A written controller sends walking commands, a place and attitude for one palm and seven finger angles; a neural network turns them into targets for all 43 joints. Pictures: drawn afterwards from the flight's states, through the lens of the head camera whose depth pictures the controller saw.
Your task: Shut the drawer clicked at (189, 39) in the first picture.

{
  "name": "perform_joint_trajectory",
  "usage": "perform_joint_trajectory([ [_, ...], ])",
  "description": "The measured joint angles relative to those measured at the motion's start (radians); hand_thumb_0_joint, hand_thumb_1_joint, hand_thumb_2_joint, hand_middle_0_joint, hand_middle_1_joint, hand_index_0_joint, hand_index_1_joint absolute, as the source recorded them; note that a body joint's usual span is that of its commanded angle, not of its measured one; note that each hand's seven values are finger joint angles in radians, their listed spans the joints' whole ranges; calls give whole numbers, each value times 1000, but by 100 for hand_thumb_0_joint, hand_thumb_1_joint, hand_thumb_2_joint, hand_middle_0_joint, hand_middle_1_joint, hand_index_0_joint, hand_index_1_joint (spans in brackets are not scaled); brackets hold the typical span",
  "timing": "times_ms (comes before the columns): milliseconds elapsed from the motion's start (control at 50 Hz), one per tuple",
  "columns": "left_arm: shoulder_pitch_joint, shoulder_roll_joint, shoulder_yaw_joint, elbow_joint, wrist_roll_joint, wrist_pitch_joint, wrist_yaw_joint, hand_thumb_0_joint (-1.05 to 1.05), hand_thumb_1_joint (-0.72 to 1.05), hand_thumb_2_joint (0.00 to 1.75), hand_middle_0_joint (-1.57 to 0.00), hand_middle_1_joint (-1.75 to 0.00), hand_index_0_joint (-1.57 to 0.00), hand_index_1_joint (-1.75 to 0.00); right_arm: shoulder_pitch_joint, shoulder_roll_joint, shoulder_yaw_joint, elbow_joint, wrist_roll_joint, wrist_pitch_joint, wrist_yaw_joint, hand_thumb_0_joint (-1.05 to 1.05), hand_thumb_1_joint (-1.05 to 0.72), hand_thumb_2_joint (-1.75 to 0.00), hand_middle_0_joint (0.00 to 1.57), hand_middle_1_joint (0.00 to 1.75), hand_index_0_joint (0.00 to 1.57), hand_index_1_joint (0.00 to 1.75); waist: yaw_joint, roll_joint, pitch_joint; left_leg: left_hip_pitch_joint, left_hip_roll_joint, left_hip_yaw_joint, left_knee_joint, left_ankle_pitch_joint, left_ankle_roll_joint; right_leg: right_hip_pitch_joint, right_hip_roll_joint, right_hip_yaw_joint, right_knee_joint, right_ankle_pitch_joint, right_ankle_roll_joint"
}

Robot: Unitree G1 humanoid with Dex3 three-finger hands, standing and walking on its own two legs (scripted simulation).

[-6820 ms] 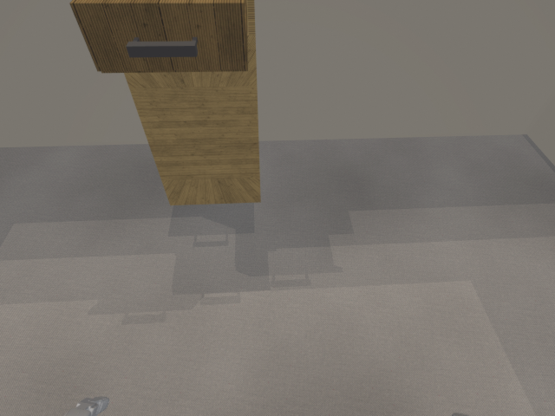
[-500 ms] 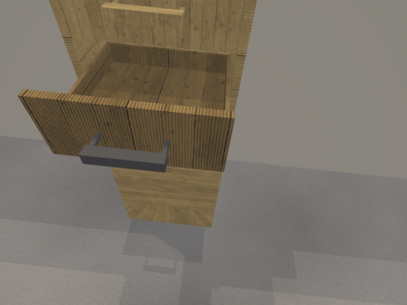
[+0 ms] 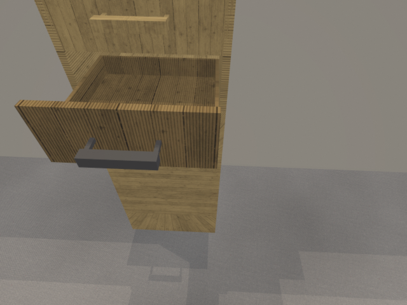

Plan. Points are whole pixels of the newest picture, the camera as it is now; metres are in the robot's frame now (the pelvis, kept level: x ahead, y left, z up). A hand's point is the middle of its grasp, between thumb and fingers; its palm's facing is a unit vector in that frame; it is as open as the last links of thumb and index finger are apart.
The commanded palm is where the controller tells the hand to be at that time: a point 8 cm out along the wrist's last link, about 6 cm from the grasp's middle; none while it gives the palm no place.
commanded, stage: come to a stop and stand still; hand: left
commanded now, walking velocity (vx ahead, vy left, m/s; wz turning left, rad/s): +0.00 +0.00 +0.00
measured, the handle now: (121, 151) +0.38 +0.19 +0.12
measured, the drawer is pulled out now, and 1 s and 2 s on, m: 0.23 0.23 0.23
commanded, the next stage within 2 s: look again from close up in 0.94 s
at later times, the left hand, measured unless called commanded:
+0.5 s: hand out of the picture +0.03 +0.17 -0.17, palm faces -0.01 -0.99 -0.15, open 7.3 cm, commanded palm none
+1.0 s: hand out of the picture +0.05 +0.19 -0.17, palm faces -0.01 -0.99 -0.17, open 7.3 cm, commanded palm none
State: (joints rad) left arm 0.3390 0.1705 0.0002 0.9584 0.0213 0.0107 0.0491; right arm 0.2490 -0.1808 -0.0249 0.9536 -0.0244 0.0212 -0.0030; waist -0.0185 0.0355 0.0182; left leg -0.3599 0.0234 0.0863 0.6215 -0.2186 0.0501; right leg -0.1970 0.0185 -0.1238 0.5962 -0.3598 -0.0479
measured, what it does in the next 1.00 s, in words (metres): shifts its weight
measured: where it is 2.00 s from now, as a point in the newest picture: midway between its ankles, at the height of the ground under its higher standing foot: outside the picture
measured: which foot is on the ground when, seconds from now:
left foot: down 0.00-1.00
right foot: down 0.00-1.00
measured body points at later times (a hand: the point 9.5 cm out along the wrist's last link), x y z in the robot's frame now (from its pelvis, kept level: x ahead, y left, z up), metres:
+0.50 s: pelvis +0.03 +0.01 +0.01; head +0.05 +0.03 +0.46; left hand +0.03 +0.22 -0.15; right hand +0.03 -0.21 -0.14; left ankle +0.07 +0.09 -0.72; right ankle -0.02 -0.09 -0.72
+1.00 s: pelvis +0.05 +0.02 +0.02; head +0.07 +0.04 +0.46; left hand +0.05 +0.24 -0.15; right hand +0.09 -0.21 -0.13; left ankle +0.07 +0.09 -0.72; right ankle -0.02 -0.09 -0.72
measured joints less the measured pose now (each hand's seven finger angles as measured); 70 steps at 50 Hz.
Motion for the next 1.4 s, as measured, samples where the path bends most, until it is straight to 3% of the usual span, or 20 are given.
perform_joint_trajectory([
  [260, -54, 18, -8, -7, -12, -8, -13, 0, 91, 90, -19, -30, -20, -30, 91, 31, 42, 97, -1, -8, 0, 1, -91, -90, 20, 30, 20, 29, -1, -42, 9, 17, -26, 12, -100, 36, 11, 1, -19, 10, -70, 29, 15],
  [380, -39, 0, -19, 49, -14, -11, -12, 1, 92, 90, -19, -30, -20, -30, 60, 50, 51, 131, 6, -26, -5, 1, -91, -90, 20, 30, 20, 30, 5, -57, 22, 48, -26, 20, -123, 30, 10, 35, -18, 20, -108, 34, 20],
  [540, -15, -18, -27, 107, -12, -13, -11, 1, 91, 90, -20, -30, -20, -30, 7, 32, 46, 165, 11, -35, -17, 2, -93, -90, 20, 30, 20, 30, 20, -72, 23, 86, -34, 29, -142, 16, 15, 75, -23, 31, -138, 31, 30],
  [780, -8, -9, -28, 138, -9, -17, -11, 0, 91, 90, -19, -30, -20, -30, -53, 22, 45, 167, 15, -46, -22, 1, -93, -90, 20, 30, 20, 30, 33, -83, 14, 117, -43, 40, -171, 9, 21, 106, -31, 42, -174, 33, 41],
  [1400, -35, 12, -18, 137, -11, -13, -15, 0, 91, 90, -19, -30, -20, -30, -19, 25, 44, 200, 13, -49, -22, 1, -91, -90, 20, 30, 20, 30, 23, -79, 10, 152, -67, 52, -216, 16, 34, 129, -52, 53, -200, 35, 57],
])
